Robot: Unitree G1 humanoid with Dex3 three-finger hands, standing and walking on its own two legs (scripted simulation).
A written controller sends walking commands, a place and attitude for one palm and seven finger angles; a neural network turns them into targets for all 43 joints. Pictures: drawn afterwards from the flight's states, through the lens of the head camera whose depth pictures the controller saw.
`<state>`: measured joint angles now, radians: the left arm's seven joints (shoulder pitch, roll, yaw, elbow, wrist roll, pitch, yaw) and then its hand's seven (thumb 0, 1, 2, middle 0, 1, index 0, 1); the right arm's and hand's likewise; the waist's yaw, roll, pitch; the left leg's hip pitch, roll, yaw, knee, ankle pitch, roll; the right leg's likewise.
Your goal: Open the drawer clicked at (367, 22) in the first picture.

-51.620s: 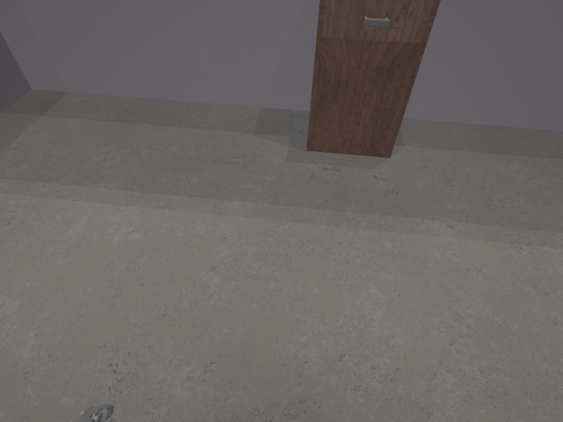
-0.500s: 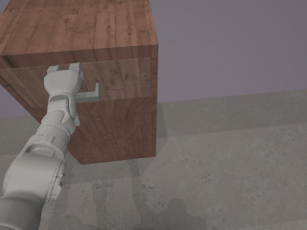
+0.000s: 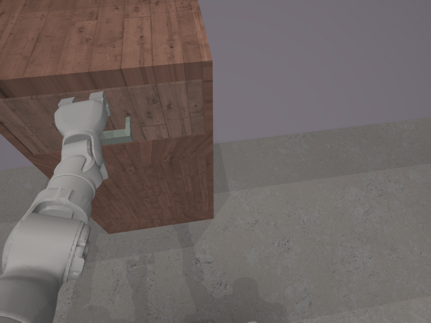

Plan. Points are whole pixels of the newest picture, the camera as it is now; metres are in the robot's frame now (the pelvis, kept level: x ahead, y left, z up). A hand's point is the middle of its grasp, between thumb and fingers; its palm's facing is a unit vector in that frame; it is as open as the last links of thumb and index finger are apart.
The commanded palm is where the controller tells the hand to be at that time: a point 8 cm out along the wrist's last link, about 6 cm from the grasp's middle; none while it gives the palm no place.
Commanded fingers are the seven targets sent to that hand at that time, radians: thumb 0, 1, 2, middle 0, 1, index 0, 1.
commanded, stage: move the hooked fingers above the handle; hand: left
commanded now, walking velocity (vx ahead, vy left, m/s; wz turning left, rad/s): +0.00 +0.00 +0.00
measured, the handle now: (109, 130) +0.55 +0.20 +0.00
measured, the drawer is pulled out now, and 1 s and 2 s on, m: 0.00 0.00 0.00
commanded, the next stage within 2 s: lower the fingers behind the handle in 1.04 s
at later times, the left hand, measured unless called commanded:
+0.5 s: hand (92, 136) +0.49 +0.21 +0.05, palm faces -0.05 -0.02 -1.00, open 13.8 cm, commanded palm +0.47 +0.20 +0.11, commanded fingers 0.00 -0.50 0.30 -0.30 -1.20 -0.30 -1.20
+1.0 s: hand (92, 139) +0.48 +0.21 +0.05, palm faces -0.06 -0.01 -1.00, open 13.8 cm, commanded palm +0.46 +0.20 +0.11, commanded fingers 0.00 -0.50 0.30 -0.30 -1.20 -0.30 -1.20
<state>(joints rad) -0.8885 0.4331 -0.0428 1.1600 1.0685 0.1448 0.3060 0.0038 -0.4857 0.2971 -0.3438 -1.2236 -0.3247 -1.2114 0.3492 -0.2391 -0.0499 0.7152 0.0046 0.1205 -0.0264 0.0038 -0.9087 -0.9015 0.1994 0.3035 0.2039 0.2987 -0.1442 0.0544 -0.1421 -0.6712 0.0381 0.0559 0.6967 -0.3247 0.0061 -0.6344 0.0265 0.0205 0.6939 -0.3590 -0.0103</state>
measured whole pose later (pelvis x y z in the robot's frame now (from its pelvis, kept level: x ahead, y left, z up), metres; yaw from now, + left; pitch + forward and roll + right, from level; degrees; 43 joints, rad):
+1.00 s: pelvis +0.00 +0.00 +0.00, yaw +2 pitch +16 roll -1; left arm -0.86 0.42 -0.13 1.07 1.04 0.08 0.27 0.00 -0.49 0.30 -0.32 -1.20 -0.32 -1.20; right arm 0.35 -0.24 -0.07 0.73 0.00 0.09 -0.02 0.00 -0.91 -0.90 0.20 0.30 0.20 0.30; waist -0.11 0.05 -0.14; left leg -0.66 0.03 0.02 0.71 -0.32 0.00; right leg -0.61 0.02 -0.01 0.69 -0.36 -0.01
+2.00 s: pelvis -0.01 +0.00 -0.02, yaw +1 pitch +21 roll -1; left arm -0.89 0.40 -0.09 1.16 1.10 0.05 0.39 0.00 -0.49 0.30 -0.31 -1.19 -0.33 -1.23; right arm 0.37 -0.22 -0.06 0.75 -0.02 0.06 -0.02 0.00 -0.91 -0.90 0.20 0.30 0.20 0.30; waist -0.14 0.05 -0.17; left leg -0.82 0.04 0.02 0.83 -0.37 0.00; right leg -0.77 0.03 -0.01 0.81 -0.41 -0.01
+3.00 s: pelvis -0.04 +0.01 -0.04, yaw +1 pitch +23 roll -2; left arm -1.03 0.46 -0.12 1.20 1.09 0.11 0.35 0.00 -0.49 0.30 -0.29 -1.23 -0.32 -1.24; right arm 0.37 -0.23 -0.03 0.71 -0.02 0.05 -0.04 0.00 -0.91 -0.90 0.20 0.30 0.21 0.30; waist -0.19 0.05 -0.15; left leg -1.00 0.04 0.01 0.95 -0.36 0.02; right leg -0.93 0.03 -0.02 0.92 -0.40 0.00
